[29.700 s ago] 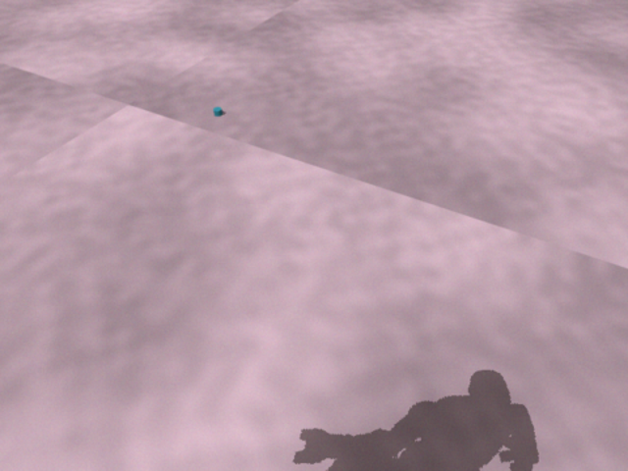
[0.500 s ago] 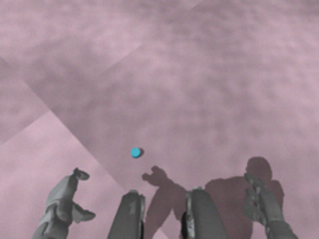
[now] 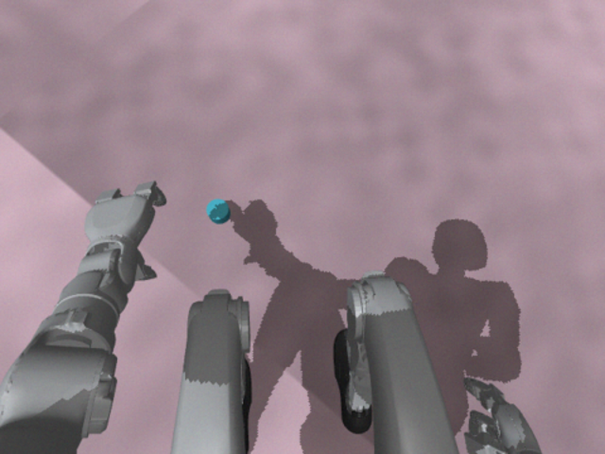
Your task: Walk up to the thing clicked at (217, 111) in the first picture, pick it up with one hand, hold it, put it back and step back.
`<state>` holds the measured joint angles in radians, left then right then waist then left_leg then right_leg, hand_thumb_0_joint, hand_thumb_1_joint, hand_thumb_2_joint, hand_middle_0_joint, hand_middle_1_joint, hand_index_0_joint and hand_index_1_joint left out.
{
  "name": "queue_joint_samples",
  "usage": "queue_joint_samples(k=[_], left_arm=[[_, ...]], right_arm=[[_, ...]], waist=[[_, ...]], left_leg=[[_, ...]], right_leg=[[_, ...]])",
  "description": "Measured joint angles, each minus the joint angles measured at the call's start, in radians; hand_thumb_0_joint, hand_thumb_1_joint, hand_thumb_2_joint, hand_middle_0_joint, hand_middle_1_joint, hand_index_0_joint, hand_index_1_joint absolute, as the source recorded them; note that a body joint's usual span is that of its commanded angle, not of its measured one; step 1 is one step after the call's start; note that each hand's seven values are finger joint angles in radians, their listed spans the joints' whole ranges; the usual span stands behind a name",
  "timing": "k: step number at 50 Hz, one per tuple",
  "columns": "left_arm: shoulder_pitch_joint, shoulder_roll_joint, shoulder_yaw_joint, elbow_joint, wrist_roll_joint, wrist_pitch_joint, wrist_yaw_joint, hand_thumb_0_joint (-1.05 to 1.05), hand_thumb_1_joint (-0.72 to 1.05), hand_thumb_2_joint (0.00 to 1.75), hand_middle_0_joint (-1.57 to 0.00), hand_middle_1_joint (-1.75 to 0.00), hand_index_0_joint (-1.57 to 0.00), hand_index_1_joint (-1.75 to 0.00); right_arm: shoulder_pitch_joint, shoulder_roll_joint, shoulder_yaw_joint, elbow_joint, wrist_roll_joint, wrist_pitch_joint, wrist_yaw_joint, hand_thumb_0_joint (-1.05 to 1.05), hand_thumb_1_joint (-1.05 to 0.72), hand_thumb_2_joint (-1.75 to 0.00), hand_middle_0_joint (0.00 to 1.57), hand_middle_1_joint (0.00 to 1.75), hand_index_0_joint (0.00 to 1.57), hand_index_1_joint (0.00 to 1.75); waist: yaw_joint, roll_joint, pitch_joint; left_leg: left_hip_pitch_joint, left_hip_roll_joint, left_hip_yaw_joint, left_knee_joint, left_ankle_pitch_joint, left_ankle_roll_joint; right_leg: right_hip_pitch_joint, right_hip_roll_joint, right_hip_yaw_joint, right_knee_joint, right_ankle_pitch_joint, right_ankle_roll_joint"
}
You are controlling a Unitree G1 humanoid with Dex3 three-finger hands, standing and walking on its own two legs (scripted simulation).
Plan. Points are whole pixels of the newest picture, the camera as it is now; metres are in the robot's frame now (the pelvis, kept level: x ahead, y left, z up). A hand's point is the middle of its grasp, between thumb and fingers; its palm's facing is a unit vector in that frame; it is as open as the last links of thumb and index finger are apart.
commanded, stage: rise first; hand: left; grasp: from above
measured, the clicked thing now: (218, 211) +0.54 +0.15 -0.42
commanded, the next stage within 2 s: none
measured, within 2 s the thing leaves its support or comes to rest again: neither
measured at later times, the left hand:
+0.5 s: hand (165, 220) +0.47 +0.22 -0.24, palm faces -0.45 -0.01 -0.90, open 13.0 cm
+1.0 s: hand (176, 212) +0.49 +0.21 -0.27, palm faces -0.46 -0.02 -0.89, open 13.4 cm
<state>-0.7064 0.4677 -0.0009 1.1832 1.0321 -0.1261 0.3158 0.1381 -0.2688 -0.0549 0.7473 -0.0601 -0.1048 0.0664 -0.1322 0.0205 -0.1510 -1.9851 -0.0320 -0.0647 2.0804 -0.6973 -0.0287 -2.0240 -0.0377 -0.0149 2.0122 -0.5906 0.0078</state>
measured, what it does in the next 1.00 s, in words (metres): lowers itself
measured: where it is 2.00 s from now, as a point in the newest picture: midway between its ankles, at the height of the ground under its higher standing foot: (295, 412)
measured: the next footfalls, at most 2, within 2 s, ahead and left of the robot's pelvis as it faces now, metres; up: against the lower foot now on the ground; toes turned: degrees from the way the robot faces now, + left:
none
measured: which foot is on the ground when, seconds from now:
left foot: down 0.00-1.00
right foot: down 0.00-1.00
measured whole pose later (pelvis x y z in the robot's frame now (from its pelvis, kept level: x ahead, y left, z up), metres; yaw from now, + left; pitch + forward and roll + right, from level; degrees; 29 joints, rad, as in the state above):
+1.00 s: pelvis +0.01 +0.01 -0.08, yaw -3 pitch +37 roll -6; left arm -1.03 0.60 0.03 1.52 1.25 -0.14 0.48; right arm 0.17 -0.28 0.03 0.76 -0.17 -0.09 0.16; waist -0.28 0.01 -0.06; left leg -2.26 -0.04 -0.10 2.36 -0.75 -0.02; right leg -2.28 -0.04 -0.03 2.24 -0.62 0.03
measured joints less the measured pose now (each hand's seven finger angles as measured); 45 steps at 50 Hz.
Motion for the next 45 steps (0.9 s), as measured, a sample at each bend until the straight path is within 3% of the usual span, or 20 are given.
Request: queue_joint_samples(k=[9,21,28,45], left_arm=[[-0.130,0.066,0.010,0.168,0.117,-0.013,0.065,0.00,-0.31,0.84,-0.25,-0.89,-0.27,-0.86],[-0.223,0.097,0.003,0.271,0.224,-0.035,0.128,0.00,-0.32,0.85,-0.24,-0.86,-0.26,-0.83],[-0.279,0.104,0.021,0.332,0.227,-0.012,0.162,0.00,-0.34,0.86,-0.22,-0.87,-0.24,-0.85],[-0.316,0.127,0.034,0.336,0.216,-0.009,0.156,0.00,-0.39,0.89,-0.20,-0.90,-0.22,-0.88]], right_arm=[[0.026,0.010,0.023,0.022,-0.033,0.017,0.016,0.01,-0.91,-0.91,0.20,0.30,0.20,0.30],[0.034,0.024,0.053,0.041,-0.070,0.029,0.045,0.00,-0.91,-0.91,0.20,0.30,0.20,0.30],[0.018,0.029,0.068,0.041,-0.094,0.020,0.059,0.00,-0.91,-0.90,0.20,0.30,0.20,0.30],[0.018,-0.002,0.088,0.020,-0.110,0.015,0.092,0.00,-0.91,-0.91,0.20,0.30,0.20,0.30]], waist=[[-0.074,-0.003,0.013],[-0.117,-0.007,0.031],[-0.132,-0.002,0.045],[-0.141,-0.004,0.090]], left_leg=[[-0.103,-0.008,-0.011,0.101,0.003,0.008],[-0.205,-0.017,-0.012,0.196,-0.009,0.019],[-0.241,-0.017,-0.011,0.228,-0.021,0.020],[-0.261,-0.013,-0.027,0.267,-0.052,0.012]], right_leg=[[-0.088,-0.002,-0.007,0.079,0.010,0.010],[-0.180,-0.005,-0.003,0.162,0.000,0.022],[-0.217,-0.004,-0.001,0.192,-0.009,0.026],[-0.243,0.001,-0.014,0.226,-0.029,0.023]])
